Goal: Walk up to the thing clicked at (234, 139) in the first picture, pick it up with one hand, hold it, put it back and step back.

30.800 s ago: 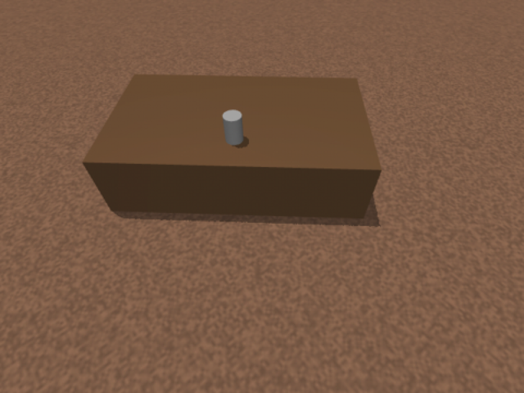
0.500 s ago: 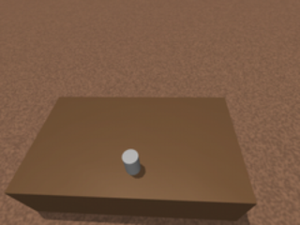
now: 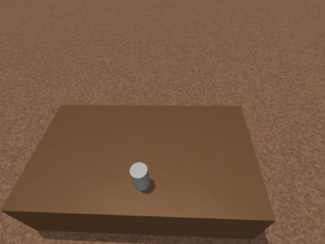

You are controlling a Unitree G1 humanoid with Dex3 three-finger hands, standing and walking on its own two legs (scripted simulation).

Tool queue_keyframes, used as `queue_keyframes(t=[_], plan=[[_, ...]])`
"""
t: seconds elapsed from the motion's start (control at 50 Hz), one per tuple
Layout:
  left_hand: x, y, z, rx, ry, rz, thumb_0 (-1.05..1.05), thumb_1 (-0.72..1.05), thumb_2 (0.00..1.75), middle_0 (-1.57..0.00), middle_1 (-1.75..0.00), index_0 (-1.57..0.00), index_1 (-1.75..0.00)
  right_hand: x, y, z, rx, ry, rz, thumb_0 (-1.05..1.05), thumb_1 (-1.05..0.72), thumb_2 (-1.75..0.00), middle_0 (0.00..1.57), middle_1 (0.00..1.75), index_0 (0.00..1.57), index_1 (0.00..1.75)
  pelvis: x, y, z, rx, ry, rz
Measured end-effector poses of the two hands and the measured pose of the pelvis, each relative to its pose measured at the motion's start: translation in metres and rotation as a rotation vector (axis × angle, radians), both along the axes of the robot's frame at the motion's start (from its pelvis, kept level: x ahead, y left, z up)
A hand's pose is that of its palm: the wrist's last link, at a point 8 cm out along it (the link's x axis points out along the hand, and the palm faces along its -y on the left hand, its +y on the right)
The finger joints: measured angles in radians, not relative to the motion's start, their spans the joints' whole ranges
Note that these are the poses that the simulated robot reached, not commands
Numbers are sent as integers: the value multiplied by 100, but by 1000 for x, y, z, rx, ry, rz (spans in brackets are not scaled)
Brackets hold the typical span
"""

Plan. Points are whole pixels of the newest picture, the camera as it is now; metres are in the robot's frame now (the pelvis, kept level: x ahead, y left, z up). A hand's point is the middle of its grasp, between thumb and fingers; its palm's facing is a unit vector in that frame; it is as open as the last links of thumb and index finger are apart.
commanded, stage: stand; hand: left
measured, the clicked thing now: (140, 176) +0.49 +0.15 -0.39
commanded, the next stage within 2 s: step back in 1.90 s
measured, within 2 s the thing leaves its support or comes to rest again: neither
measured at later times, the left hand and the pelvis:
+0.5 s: hand out of the picture +0.07 +0.25 -0.15, palm faces -0.02 -0.93 -0.36, open 7.4 cm; pelvis +0.00 -0.01 +0.00, yaw +0 degrees
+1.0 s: hand out of the picture +0.09 +0.24 -0.15, palm faces -0.02 -0.93 -0.35, open 7.4 cm; pelvis +0.00 -0.01 +0.00, yaw +0 degrees
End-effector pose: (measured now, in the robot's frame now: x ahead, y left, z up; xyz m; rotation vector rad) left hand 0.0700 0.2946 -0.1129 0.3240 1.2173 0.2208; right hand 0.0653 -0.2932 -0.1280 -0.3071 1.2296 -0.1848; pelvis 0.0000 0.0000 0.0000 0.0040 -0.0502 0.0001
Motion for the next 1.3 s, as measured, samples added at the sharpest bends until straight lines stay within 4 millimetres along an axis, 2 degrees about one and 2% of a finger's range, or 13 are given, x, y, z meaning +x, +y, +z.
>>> queue_keyframes(t=[0.5, 0.72, 1.02, 1.3], plan=[[-10, -4, -1, -2, 17, -7, 0, 91, 90, -20, -30, -21, -30, -12, -6, -1, 3, 21, -7, 1, -90, -90, 20, 30, 20, 30, -3, -5, 0, 0, 2, -3], [-4, -6, -2, -6, 21, -10, 0, 91, 90, -20, -30, -21, -30, -10, -9, -1, 0, 31, -6, 1, -90, -90, 20, 30, 20, 30, 1, -7, 0, 0, 9, -4], [12, -8, 0, -6, -17, -21, 0, 91, 90, -20, -30, -21, -30, 4, -10, 2, -2, -6, -2, 1, -90, -90, 20, 30, 20, 30, 5, -8, 0, 0, 3, -5], [3, -7, -1, -7, 7, -16, 0, 91, 90, -20, -30, -21, -30, -3, -12, 2, -3, 10, -4, 1, -90, -90, 20, 30, 20, 30, 2, -9, 0, 1, 6, -8]])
